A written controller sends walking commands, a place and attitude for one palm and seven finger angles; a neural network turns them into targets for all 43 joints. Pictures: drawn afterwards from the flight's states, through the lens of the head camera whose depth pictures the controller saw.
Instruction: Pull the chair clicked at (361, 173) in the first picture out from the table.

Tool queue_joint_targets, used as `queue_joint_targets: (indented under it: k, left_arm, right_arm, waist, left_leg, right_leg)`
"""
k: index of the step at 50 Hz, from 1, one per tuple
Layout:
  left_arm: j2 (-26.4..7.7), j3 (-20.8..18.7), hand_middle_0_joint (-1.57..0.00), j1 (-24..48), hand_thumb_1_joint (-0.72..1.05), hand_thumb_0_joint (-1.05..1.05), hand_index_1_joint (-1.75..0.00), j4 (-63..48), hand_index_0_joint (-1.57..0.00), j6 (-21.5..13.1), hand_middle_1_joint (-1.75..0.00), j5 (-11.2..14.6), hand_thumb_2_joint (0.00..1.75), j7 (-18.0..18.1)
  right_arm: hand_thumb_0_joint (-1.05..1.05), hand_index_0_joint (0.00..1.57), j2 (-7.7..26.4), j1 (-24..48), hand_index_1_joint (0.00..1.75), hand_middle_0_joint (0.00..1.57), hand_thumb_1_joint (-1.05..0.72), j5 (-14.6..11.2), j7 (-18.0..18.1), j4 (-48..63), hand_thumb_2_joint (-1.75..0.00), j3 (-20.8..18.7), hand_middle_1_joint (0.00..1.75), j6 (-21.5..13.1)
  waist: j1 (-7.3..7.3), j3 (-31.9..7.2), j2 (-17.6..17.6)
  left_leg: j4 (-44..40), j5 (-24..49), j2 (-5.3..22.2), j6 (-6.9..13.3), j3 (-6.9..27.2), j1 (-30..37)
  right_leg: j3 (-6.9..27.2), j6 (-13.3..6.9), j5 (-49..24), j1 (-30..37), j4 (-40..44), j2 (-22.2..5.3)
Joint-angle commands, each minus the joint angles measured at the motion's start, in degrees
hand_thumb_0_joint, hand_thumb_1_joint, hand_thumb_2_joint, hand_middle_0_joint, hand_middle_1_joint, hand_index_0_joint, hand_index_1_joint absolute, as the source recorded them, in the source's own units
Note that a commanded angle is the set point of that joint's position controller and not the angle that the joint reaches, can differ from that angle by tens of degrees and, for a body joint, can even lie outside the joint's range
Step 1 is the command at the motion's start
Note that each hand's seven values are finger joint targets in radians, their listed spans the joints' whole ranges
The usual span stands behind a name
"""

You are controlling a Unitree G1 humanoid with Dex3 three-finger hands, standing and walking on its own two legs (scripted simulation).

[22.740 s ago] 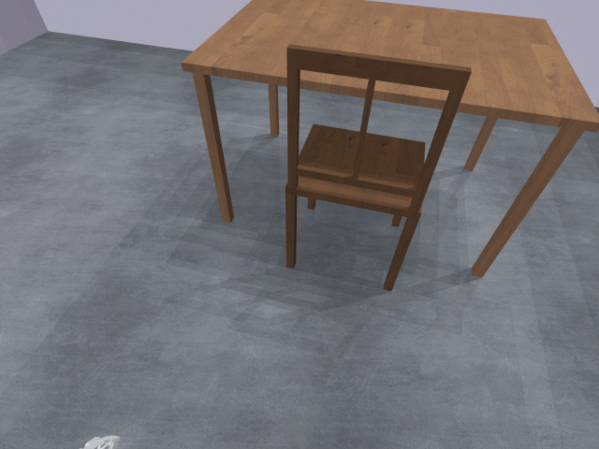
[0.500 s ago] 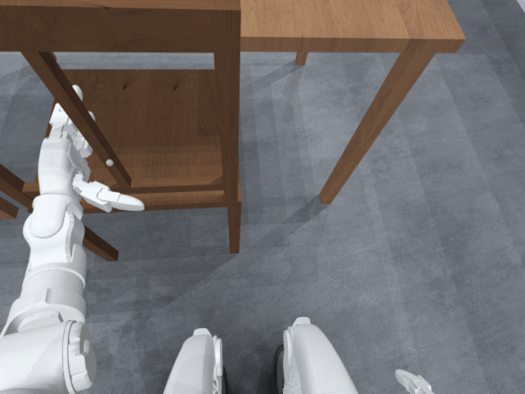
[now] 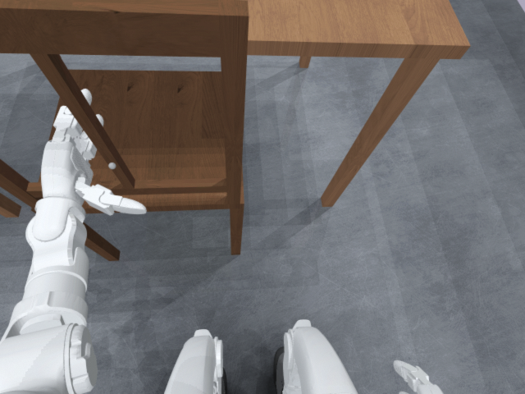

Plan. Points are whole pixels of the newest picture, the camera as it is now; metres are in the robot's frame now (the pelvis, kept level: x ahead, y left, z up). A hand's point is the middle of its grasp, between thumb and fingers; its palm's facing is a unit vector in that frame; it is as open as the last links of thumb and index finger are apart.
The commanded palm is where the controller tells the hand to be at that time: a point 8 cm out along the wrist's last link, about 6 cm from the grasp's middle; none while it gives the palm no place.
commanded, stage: hook a spindle and tug to test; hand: left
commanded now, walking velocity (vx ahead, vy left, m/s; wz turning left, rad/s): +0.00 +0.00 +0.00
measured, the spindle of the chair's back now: (98, 136) +0.48 +0.23 +0.03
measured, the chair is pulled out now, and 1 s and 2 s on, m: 0.00 0.00 0.06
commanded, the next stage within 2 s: step backward, pulling the chair out in 1.32 s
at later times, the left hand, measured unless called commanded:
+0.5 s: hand (116, 162) +0.45 +0.21 +0.02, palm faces +0.06 -1.00 -0.02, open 9.3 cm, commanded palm +0.42 +0.24 +0.02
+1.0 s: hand (118, 163) +0.44 +0.21 +0.02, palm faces +0.06 -1.00 -0.02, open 5.2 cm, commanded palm +0.40 +0.24 +0.02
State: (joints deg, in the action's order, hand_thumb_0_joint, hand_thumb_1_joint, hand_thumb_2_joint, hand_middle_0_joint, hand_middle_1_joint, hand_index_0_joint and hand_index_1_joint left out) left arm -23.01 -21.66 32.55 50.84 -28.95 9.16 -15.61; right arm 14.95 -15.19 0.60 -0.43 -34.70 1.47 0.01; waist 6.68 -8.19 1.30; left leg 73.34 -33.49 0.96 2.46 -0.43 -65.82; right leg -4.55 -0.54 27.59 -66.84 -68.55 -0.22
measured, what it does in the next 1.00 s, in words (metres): stands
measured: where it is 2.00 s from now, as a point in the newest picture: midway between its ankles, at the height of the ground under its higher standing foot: outside the picture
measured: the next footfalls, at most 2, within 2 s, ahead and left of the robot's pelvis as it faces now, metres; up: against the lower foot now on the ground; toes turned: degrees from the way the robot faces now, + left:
none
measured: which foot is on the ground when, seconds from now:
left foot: down 0.00-1.00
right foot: down 0.00-1.00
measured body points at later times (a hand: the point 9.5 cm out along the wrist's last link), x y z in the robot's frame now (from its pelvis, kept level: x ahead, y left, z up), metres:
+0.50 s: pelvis +0.00 +0.00 +0.00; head +0.15 +0.02 +0.42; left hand +0.44 +0.26 +0.02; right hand +0.07 -0.26 -0.12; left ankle +0.00 +0.09 -0.62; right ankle +0.04 -0.12 -0.62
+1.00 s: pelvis +0.02 +0.00 +0.01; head +0.17 +0.03 +0.44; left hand +0.44 +0.26 +0.02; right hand +0.10 -0.26 -0.10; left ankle +0.00 +0.09 -0.62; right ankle +0.04 -0.12 -0.62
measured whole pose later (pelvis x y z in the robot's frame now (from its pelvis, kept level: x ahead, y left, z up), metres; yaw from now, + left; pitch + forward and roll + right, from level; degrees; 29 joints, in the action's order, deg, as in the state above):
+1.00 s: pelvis +0.02 +0.00 +0.01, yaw -1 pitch +26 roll -3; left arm -20.4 -19.3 26.1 43.4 -26.0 10.9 -11.4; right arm 14.1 -15.7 0.1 -1.7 -33.7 0.7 1.1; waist 6.7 -9.0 1.5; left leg 70.3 -34.1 1.2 2.6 -1.0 -62.6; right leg -3.8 -0.2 28.0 -63.9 -65.5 0.3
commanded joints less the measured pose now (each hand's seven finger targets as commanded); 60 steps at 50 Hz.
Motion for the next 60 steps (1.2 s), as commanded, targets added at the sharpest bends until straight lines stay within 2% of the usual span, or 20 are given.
queue_joint_targets:
  k: [1,3,6,7,9,11,16,21,22,25,31,37,39,40,45,49,52,53,57,60]
  left_arm:
    - [-10.3,-0.2,-0.24,17.0,-0.50,0.00,-0.63,-11.9,-0.24,-3.0,-0.63,1.1,0.30,0.0]
    - [-11.0,-0.6,-0.27,18.3,-0.50,0.00,-0.74,-11.5,-0.27,-3.0,-0.74,1.0,0.30,0.3]
    - [-10.2,0.2,-0.32,19.2,-0.50,0.00,-0.90,-13.1,-0.32,-3.5,-0.90,0.6,0.30,1.2]
    - [-11.1,-0.8,-0.34,18.2,-0.44,0.00,-0.96,-12.1,-0.34,-3.5,-0.96,0.4,0.32,1.6]
    - [-11.0,-0.6,-0.38,19.7,-0.33,0.00,-1.07,-12.4,-0.38,-4.0,-1.07,-0.1,0.37,2.3]
    - [-10.8,-0.1,-0.41,20.9,-0.22,0.00,-1.18,-11.0,-0.41,-4.2,-1.18,-0.6,0.42,2.6]
    - [-11.9,-0.8,-0.50,20.4,0.06,0.00,-1.45,-10.5,-0.50,-4.4,-1.45,-0.4,0.54,1.6]
    - [-8.8,2.1,-0.50,21.5,0.34,0.00,-1.45,-10.6,-0.50,-3.8,-1.45,0.0,0.66,0.9]
    - [-9.8,1.4,-0.50,21.8,0.40,0.00,-1.45,-10.6,-0.50,-3.8,-1.45,-0.1,0.68,1.1]
    - [-9.7,1.7,-0.50,21.3,0.56,0.00,-1.45,-11.6,-0.50,-3.8,-1.45,-0.5,0.76,1.6]
    - [-7.9,3.6,-0.50,20.6,0.90,0.00,-1.45,-12.5,-0.50,-3.8,-1.45,-1.1,0.90,2.2]
    - [-8.1,2.9,-0.50,17.0,0.90,0.00,-1.45,-13.4,-0.50,-3.7,-1.45,-0.8,0.90,1.9]
    - [-6.5,4.1,-0.50,14.6,0.90,0.00,-1.45,-15.1,-0.50,-3.6,-1.45,-0.6,0.90,1.7]
    - [-6.2,4.1,-0.50,13.7,0.90,0.00,-1.45,-15.6,-0.50,-3.4,-1.45,-0.2,0.90,1.7]
    - [-7.5,2.3,-0.50,6.0,0.90,0.00,-1.45,-18.6,-0.50,-2.9,-1.45,0.5,0.90,1.9]
    - [-4.6,3.8,-0.50,-0.5,0.90,0.00,-1.45,-22.9,-0.50,-2.9,-1.45,1.4,0.90,1.7]
    - [-6.7,1.2,-0.50,-6.0,0.90,0.00,-1.45,-25.8,-0.50,-2.9,-1.45,2.2,0.90,2.1]
    - [-5.8,2.0,-0.50,-7.5,0.90,0.00,-1.45,-27.0,-0.50,-2.9,-1.45,2.2,0.90,2.1]
    - [-4.7,1.7,-0.50,-11.0,0.90,0.00,-1.45,-29.3,-0.50,-2.8,-1.45,2.9,0.90,2.6]
    - [-4.3,1.4,-0.50,-13.2,0.90,0.00,-1.45,-30.1,-0.50,-3.0,-1.45,2.8,0.90,3.0]
  right_arm:
    - [0.00,0.20,10.1,-7.1,0.30,0.20,-0.90,-0.1,0.6,3.4,-0.90,-3.8,0.30,-1.3]
    - [0.00,0.20,10.2,-7.2,0.30,0.20,-0.90,0.0,0.8,3.1,-0.90,-3.8,0.30,-1.4]
    - [0.00,0.20,9.9,-6.8,0.30,0.20,-0.90,0.1,0.7,3.2,-0.90,-3.8,0.30,-1.5]
    - [0.00,0.20,9.9,-6.9,0.30,0.20,-0.90,0.1,0.7,3.2,-0.90,-3.8,0.30,-1.4]
    - [0.00,0.20,9.8,-6.9,0.30,0.20,-0.90,0.3,0.7,3.2,-0.90,-3.7,0.30,-1.5]
    - [0.00,0.20,9.7,-6.8,0.30,0.20,-0.90,0.4,0.6,2.8,-0.90,-3.6,0.30,-1.5]
    - [0.00,0.20,9.9,-6.9,0.30,0.20,-0.90,0.3,0.8,3.1,-0.90,-3.5,0.30,-1.4]
    - [0.00,0.20,10.0,-6.9,0.30,0.20,-0.90,0.2,0.7,3.0,-0.90,-3.6,0.30,-1.3]
    - [0.00,0.20,10.2,-7.2,0.30,0.20,-0.90,0.3,0.8,2.7,-0.90,-3.7,0.30,-1.2]
    - [0.00,0.20,10.2,-7.6,0.30,0.20,-0.90,0.3,0.6,2.7,-0.90,-3.9,0.30,-1.1]
    - [0.00,0.20,9.9,-7.7,0.30,0.20,-0.90,0.2,0.2,2.7,-0.90,-4.0,0.30,-0.5]
    - [0.00,0.20,9.7,-7.6,0.30,0.20,-0.90,0.2,0.1,3.1,-0.90,-4.1,0.30,-0.1]
    - [0.00,0.20,9.4,-7.5,0.30,0.20,-0.90,0.0,-0.1,3.7,-0.90,-4.2,0.30,-0.1]
    - [0.00,0.20,9.3,-7.4,0.30,0.20,-0.90,0.0,-0.2,3.5,-0.90,-4.3,0.30,-0.1]
    - [0.00,0.20,9.2,-7.1,0.30,0.20,-0.90,-0.3,-0.5,4.7,-0.90,-4.4,0.30,-0.3]
    - [0.00,0.20,8.5,-6.7,0.30,0.20,-0.90,-0.4,-1.0,5.7,-0.90,-4.4,0.30,-0.8]
    - [0.00,0.20,8.5,-6.6,0.30,0.20,-0.90,-0.5,-1.2,6.3,-0.90,-4.7,0.30,-1.1]
    - [0.00,0.20,8.4,-6.4,0.30,0.20,-0.90,-0.4,-1.3,6.8,-0.90,-4.6,0.30,-1.3]
    - [0.00,0.20,8.0,-6.1,0.30,0.20,-0.90,-0.5,-1.4,6.8,-0.90,-4.8,0.30,-1.9]
    - [0.00,0.20,7.9,-5.9,0.30,0.20,-0.90,-0.4,-1.5,6.8,-0.90,-4.9,0.30,-2.4]
  waist:
    - [0.45,-28.2,6.0]
    - [0.79,-27.5,5.1]
    - [0.49,-27.8,6.5]
    - [0.01,-27.6,5.5]
    - [0.23,-28.0,6.8]
    - [0.87,-26.7,5.5]
    - [0.40,-28.0,5.3]
    - [0.90,-28.3,7.7]
    - [1.00,-28.4,6.5]
    - [0.67,-29.7,8.2]
    - [1.15,-29.0,7.1]
    - [0.39,-29.1,6.5]
    - [-0.15,-30.0,8.5]
    - [-0.13,-30.0,7.9]
    - [-1.68,-30.0,5.7]
    - [-2.45,-30.5,7.4]
    - [-3.43,-30.1,4.7]
    - [-3.65,-30.3,6.8]
    - [-3.40,-28.0,4.9]
    - [-3.50,-27.3,5.4]
  left_leg:
    - [-9.3,27.9,0.3,-2.1,4.5,20.5]
    - [-9.1,26.4,0.2,-1.9,4.5,19.4]
    - [-9.3,27.1,0.2,-2.2,4.6,20.6]
    - [-9.5,26.3,0.1,-2.3,4.7,19.9]
    - [-9.2,26.0,0.0,-2.3,4.6,20.0]
    - [-8.9,24.0,-0.1,-2.0,4.3,18.2]
    - [-9.0,24.2,-0.3,-1.8,4.1,17.9]
    - [-9.5,24.9,0.0,-2.2,5.0,20.8]
    - [-9.4,25.1,0.2,-2.3,5.1,20.9]
    - [-9.3,28.1,0.3,-2.6,5.3,22.9]
    - [-9.4,29.3,0.4,-2.5,5.2,23.0]
    - [-9.6,30.5,0.3,-2.3,4.6,22.4]
    - [-9.8,34.0,0.6,-2.7,4.7,25.0]
    - [-9.8,34.6,0.7,-2.8,4.8,25.3]
    - [-10.5,36.4,0.7,-2.5,4.2,24.0]
    - [-10.9,41.6,0.9,-2.8,3.9,26.2]
    - [-11.4,42.9,1.0,-2.6,3.6,24.7]
    - [-11.3,44.2,0.9,-2.7,3.6,25.0]
    - [-11.4,44.4,1.1,-2.7,3.2,24.1]
    - [-11.3,45.4,1.1,-3.0,3.2,24.1]
  right_leg:
    - [2.2,-0.9,-16.1,14.3,6.6,1.3]
    - [2.3,-0.9,-15.5,14.2,6.5,1.3]
    - [2.2,-1.0,-15.2,13.7,6.5,1.2]
    - [2.3,-1.0,-14.8,14.2,6.5,1.3]
    - [2.2,-1.1,-14.3,13.4,6.1,1.2]
    - [2.5,-1.0,-13.9,13.6,6.4,1.2]
    - [2.7,-1.1,-14.6,15.5,6.4,1.2]
    - [2.1,-1.3,-13.2,12.5,6.5,1.3]
    - [2.0,-1.2,-13.4,12.6,6.5,1.3]
    - [1.8,-1.2,-14.4,11.8,6.2,1.3]
    - [1.9,-1.2,-15.6,12.7,6.6,1.4]
    - [2.1,-1.2,-17.6,15.0,6.7,1.4]
    - [1.9,-1.3,-18.2,14.1,6.7,1.4]
    - [1.8,-1.2,-18.7,14.5,6.9,1.4]
    - [2.1,-1.1,-21.6,18.7,7.2,1.5]
    - [2.0,-1.1,-24.4,19.7,7.5,1.7]
    - [2.3,-1.0,-27.2,23.3,7.5,1.7]
    - [2.3,-1.1,-27.8,23.1,7.2,1.7]
    - [2.3,-0.9,-28.9,23.6,7.5,1.7]
    - [2.1,-0.9,-29.1,22.9,6.9,1.5]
